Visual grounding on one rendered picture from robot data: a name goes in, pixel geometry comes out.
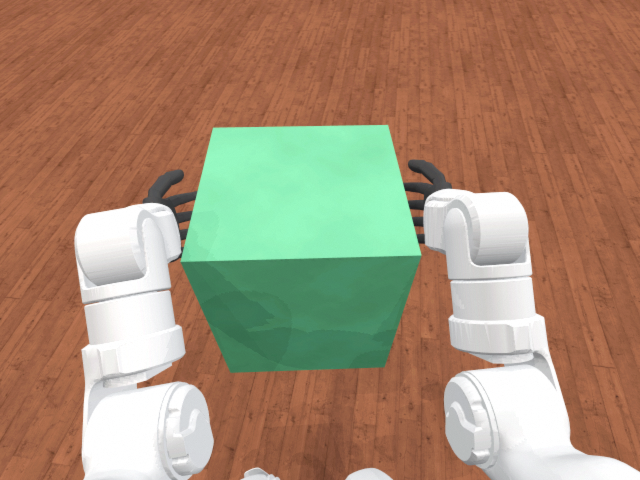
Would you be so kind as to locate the carton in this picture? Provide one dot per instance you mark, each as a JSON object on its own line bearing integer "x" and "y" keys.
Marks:
{"x": 301, "y": 248}

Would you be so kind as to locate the robot left shin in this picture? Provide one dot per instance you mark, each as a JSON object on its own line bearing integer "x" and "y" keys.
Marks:
{"x": 254, "y": 471}

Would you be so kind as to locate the left robot upper arm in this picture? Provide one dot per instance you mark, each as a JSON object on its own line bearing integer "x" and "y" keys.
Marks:
{"x": 160, "y": 432}

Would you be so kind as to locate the right robot upper arm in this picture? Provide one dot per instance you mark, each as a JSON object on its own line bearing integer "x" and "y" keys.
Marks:
{"x": 510, "y": 422}

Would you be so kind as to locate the robot left forearm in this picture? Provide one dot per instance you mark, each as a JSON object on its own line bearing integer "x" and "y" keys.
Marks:
{"x": 122, "y": 259}

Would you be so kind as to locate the robot right forearm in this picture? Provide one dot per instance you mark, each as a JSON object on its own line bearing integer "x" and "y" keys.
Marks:
{"x": 485, "y": 239}

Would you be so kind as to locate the robot right hand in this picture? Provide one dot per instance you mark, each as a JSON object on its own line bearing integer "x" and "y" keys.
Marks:
{"x": 435, "y": 177}

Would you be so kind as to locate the robot left hand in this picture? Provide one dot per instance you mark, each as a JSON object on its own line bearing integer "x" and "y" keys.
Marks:
{"x": 158, "y": 190}

